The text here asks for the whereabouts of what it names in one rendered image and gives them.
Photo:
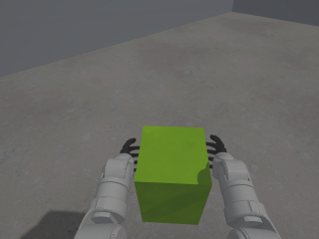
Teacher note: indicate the robot left forearm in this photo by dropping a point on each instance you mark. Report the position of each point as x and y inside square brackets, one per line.
[109, 204]

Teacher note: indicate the carton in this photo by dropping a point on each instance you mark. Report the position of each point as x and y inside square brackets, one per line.
[172, 177]

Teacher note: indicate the right robot upper arm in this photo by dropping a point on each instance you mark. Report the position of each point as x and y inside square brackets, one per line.
[251, 233]

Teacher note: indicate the robot right forearm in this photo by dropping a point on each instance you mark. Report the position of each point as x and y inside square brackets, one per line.
[242, 207]

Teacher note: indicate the robot right hand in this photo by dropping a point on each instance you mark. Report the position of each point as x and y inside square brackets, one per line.
[219, 147]

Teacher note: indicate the robot left hand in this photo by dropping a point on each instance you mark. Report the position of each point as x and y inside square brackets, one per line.
[127, 148]

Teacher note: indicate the left robot upper arm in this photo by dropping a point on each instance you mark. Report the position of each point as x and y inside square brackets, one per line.
[101, 231]

